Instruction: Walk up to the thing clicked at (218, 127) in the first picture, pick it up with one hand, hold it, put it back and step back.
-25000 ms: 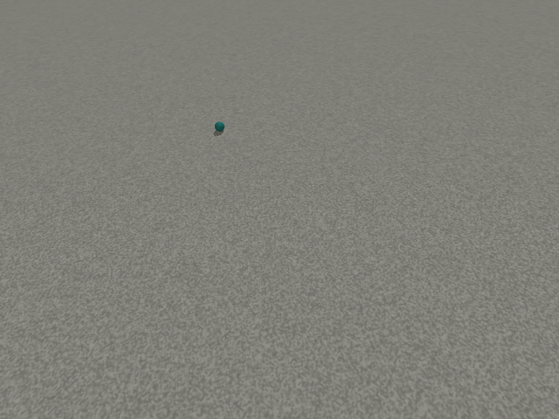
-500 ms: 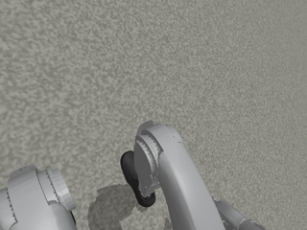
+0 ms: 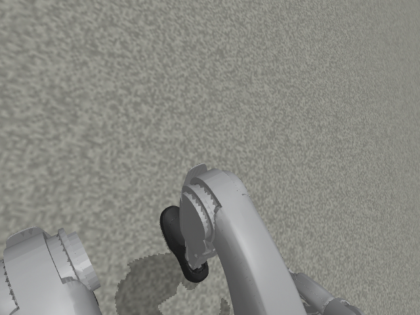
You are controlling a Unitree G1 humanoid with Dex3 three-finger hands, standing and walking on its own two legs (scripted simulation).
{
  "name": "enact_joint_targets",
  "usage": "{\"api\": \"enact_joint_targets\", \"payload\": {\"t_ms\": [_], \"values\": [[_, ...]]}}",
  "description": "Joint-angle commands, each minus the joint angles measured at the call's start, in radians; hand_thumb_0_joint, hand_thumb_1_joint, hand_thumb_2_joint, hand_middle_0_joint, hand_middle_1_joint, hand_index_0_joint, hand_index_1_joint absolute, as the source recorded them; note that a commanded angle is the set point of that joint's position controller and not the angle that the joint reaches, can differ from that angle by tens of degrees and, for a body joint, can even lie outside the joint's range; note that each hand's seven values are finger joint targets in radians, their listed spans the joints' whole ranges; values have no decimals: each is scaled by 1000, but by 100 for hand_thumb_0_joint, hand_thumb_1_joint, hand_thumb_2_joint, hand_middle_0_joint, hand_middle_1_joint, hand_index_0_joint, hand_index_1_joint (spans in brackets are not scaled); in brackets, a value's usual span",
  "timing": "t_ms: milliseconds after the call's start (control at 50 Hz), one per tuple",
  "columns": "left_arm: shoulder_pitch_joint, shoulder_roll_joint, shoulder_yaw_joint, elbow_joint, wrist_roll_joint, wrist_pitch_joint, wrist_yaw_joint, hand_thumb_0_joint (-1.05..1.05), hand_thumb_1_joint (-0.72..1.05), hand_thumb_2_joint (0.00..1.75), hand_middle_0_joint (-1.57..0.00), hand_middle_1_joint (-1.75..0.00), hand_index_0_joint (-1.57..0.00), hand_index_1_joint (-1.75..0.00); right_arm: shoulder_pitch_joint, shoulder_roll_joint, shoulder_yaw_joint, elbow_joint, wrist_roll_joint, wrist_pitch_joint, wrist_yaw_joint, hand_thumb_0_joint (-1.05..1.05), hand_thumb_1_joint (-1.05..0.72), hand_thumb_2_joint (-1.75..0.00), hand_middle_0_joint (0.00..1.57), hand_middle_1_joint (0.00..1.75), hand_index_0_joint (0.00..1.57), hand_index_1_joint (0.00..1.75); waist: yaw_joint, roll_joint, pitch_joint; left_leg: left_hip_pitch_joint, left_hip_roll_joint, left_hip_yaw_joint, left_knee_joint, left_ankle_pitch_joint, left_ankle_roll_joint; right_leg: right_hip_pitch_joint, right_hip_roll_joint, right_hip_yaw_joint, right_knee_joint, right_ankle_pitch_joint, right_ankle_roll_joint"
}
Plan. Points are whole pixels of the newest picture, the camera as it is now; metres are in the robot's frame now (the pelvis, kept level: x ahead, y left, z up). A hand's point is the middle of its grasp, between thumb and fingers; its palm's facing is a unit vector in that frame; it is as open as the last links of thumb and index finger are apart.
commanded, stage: close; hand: left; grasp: from above
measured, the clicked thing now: out of the picture +0.46 +0.35 -0.28
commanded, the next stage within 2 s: settle in 0.58 s
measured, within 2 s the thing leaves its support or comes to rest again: leaves its support in 0.94 s
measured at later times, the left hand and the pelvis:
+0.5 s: hand out of the picture +0.44 +0.34 -0.26, palm faces -0.43 -0.18 -0.88, open 7.5 cm; pelvis +0.00 +0.00 +0.00, yaw +0 degrees
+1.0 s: hand out of the picture +0.46 +0.35 -0.25, palm faces -0.39 -0.17 -0.90, open 7.3 cm; pelvis +0.00 +0.00 +0.00, yaw +0 degrees
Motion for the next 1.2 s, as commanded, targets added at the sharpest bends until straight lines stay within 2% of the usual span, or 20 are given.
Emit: {"api": "enact_joint_targets", "payload": {"t_ms": [0, 60, 180, 320, 480, 500, 520, 660, 700, 740, 760, 800, 880, 920, 960, 1000, 1040, 1060, 1080, 1180], "values": [[-208, 218, 19, -101, -20, 14, 28, 0, 27, 51, -55, -85, -62, -77, 187, -346, -100, 17, 9, -2, -6, 0, -89, -90, 20, 30, 20, 30, -58, 588, -589, 501, 48, 79, -308, 262, -13, 354, 23, -123, -146, 239, -79], [-204, 246, 39, -125, -34, 12, 33, 0, 31, 50, -59, -83, -66, -75, 187, -348, -101, 16, 10, -3, -7, 0, -89, -90, 20, 30, 20, 30, -47, 572, -620, 488, 48, 86, -305, 256, -8, 391, 29, -118, -160, 240, -80], [-208, 225, 20, -120, -48, 12, 7, 0, 36, 43, -62, -78, -70, -70, 192, -352, -107, 22, 12, -3, -8, 0, -90, -90, 20, 30, 20, 30, -63, 576, -612, 482, 48, 86, -296, 251, -7, 391, 26, -120, -161, 235, -79], [-186, 267, 46, -154, -44, 9, -4, 0, 46, 47, -72, -77, -79, -69, 208, -355, -108, 16, 16, 8, -12, 0, -90, -90, 20, 30, 20, 30, -40, 580, -622, 495, 49, 84, -313, 271, -10, 393, 28, -120, -162, 238, -84], [-202, 230, 23, -166, -41, 4, -12, 0, 56, 47, -79, -76, -86, -68, 203, -349, -112, 11, 16, 13, -13, 0, -90, -90, 20, 30, 20, 30, -48, 583, -617, 497, 48, 92, -301, 280, -8, 387, 29, -118, -161, 247, -85], [-198, 259, 43, -173, -40, 3, -11, 0, 57, 50, -81, -75, -88, -68, 211, -352, -111, 16, 18, 13, -15, 0, -90, -90, 20, 30, 20, 30, -47, 591, -620, 504, 49, 92, -299, 291, -7, 387, 31, -120, -164, 251, -84], [-207, 245, 22, -161, -39, 2, -13, 0, 60, 50, -83, -75, -89, -68, 192, -354, -110, 8, 20, 12, -18, 0, -90, -90, 20, 30, 20, 30, -52, 579, -603, 484, 47, 96, -299, 256, -4, 382, 30, -114, -168, 226, -85], [-209, 250, 19, -140, -30, 2, -7, 0, 72, 51, -90, -78, -97, -70, 187, -355, -112, 3, 21, 17, -27, 0, -90, -90, 20, 30, 20, 30, -52, 575, -592, 480, 49, 87, -321, 205, -8, 367, 29, -117, -167, 188, -88], [-218, 268, 33, -145, -27, 5, -3, 0, 59, 51, -87, -76, -95, -69, 191, -361, -109, 6, 16, 18, -28, 0, -91, -90, 20, 30, 20, 30, -49, 590, -604, 495, 52, 77, -327, 217, -11, 355, 26, -121, -161, 197, -87], [-222, 241, 15, -161, -23, 11, -10, 0, 59, 50, -87, -74, -95, -67, 189, -356, -113, -1, 17, 16, -26, 0, -91, -90, 20, 30, 20, 30, -51, 612, -624, 532, 53, 78, -327, 246, -16, 348, 25, -120, -152, 218, -88], [-232, 276, 46, -174, -28, 11, -3, 0, 60, 50, -89, -74, -96, -67, 192, -357, -115, 10, 17, 21, -27, 0, -91, -90, 20, 30, 20, 30, -44, 621, -641, 524, 54, 74, -327, 258, -16, 360, 28, -125, -155, 229, -87], [-242, 262, 41, -199, -24, 21, -14, 0, 61, 51, -89, -74, -96, -67, 206, -359, -120, -1, 21, 18, -24, 0, -91, -90, 20, 30, 20, 30, -50, 631, -637, 536, 52, 78, -328, 268, -15, 349, 23, -119, -152, 235, -87], [-274, 262, 43, -279, -26, 27, -24, 0, 63, 51, -92, -73, -98, -66, 195, -346, -127, -2, 29, 16, -20, 0, -91, -90, 20, 30, 20, 30, -31, 668, -689, 564, 50, 89, -321, 296, -17, 355, 23, -112, -148, 253, -91], [-236, 298, 90, -311, -30, 37, -31, 0, 64, 52, -92, -73, -99, -67, 213, -345, -144, 12, 29, 18, -16, 0, -91, -90, 20, 30, 20, 30, 2, 707, -731, 594, 48, 94, -329, 332, -23, 357, 22, -110, -143, 264, -96], [-190, 289, 118, -335, -42, 46, -47, 0, 67, 49, -93, -73, -100, -66, 229, -342, -162, 29, 30, 24, -10, 0, -91, -90, 20, 30, 20, 30, 17, 745, -772, 629, 47, 90, -325, 396, -32, 344, 17, -114, -129, 291, -101], [-172, 215, 87, -333, -53, 60, -79, 0, 69, 49, -94, -75, -102, -67, 232, -327, -175, 27, 33, 31, -2, 0, -91, -90, 20, 30, 20, 30, 7, 723, -757, 606, 43, 105, -320, 392, -27, 335, 20, -109, -140, 286, -99], [-164, 195, 84, -401, -74, 69, -105, 0, 70, 53, -94, -77, -102, -70, 233, -319, -192, 31, 39, 41, -3, 0, -91, -90, 20, 30, 20, 30, 36, 743, -805, 620, 39, 111, -339, 393, -27, 340, 20, -101, -151, 282, -101], [-207, 134, 39, -470, -89, 66, -128, 0, 71, 53, -94, -78, -102, -70, 229, -305, -193, 26, 47, 42, 2, 0, -91, -90, 20, 30, 20, 30, 38, 763, -802, 612, 36, 113, -341, 372, -27, 311, 17, -99, -149, 260, -109], [-131, 197, 103, -426, -93, 77, -138, 0, 69, 54, -94, -78, -101, -71, 256, -321, -211, 44, 45, 51, 1, 0, -91, -90, 20, 30, 20, 30, 52, 730, -823, 611, 36, 116, -341, 381, -22, 342, 16, -97, -158, 273, -104], [-142, 42, 34, -518, -126, 75, -226, 0, 74, 54, -97, -76, -105, -69, 286, -302, -245, 47, 73, 87, -1, 0, -90, -90, 20, 30, 20, 30, 39, 625, -814, 512, 25, 136, -338, 322, -4, 345, 11, -80, -192, 246, -107]]}}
